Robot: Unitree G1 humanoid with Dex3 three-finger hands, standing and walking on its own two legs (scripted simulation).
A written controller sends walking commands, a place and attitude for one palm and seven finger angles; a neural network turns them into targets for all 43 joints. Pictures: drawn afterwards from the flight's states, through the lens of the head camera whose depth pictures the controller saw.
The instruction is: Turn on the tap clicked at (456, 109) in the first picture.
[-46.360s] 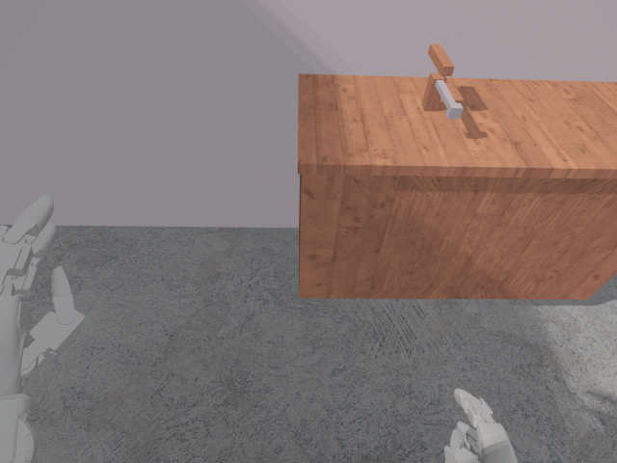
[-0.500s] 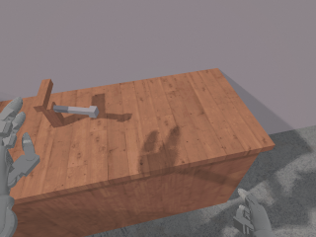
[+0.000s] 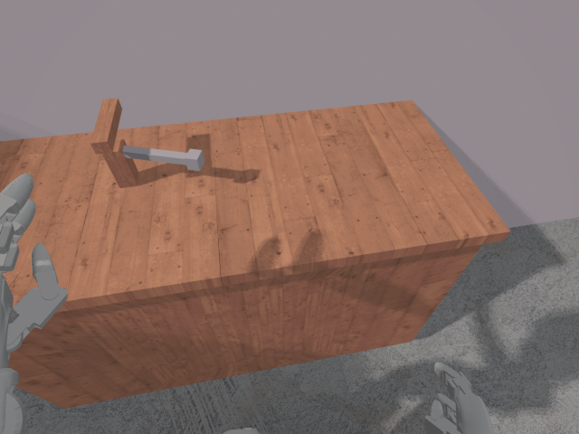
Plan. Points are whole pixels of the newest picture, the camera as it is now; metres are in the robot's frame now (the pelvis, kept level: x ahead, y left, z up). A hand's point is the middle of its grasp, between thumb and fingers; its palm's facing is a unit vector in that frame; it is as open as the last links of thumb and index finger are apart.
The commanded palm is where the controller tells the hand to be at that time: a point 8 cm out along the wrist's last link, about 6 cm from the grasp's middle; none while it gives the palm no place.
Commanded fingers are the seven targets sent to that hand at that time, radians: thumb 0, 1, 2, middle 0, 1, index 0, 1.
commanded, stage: step back with the hand held close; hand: left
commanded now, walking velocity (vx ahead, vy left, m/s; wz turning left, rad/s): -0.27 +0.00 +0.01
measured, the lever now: (194, 159) +0.56 +0.22 +0.04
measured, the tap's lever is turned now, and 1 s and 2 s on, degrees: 70 70 70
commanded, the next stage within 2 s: stop stepping back and stand still in 0.70 s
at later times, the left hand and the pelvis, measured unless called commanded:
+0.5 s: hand (24, 354) +0.15 +0.24 +0.18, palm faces +0.46 -0.80 -0.38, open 7.4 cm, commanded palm +0.09 +0.28 +0.19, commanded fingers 0.00 0.90 0.90 -0.20 -0.30 -0.20 -0.30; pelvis -0.06 +0.00 -0.02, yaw +2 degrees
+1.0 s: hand out of the picture +0.01 +0.19 +0.18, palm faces +0.40 -0.85 -0.34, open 7.4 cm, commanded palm -0.03 +0.24 +0.19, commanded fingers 0.00 0.90 0.90 -0.20 -0.30 -0.20 -0.30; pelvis -0.18 -0.04 -0.01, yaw +1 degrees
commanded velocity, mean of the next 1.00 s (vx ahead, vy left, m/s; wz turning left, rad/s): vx -0.25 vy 0.03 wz -0.03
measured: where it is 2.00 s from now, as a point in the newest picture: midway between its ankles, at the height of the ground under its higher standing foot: outside the picture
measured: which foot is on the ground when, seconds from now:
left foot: down 0.00-0.84, up 0.86-1.00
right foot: down 0.00-0.60, up 0.62-0.82, down 0.84-1.00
